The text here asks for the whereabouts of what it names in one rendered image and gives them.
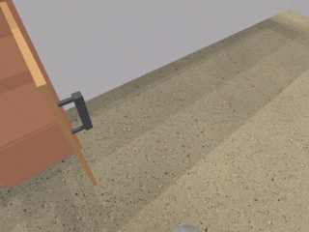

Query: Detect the handle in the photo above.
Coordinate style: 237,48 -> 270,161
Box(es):
56,91 -> 93,134

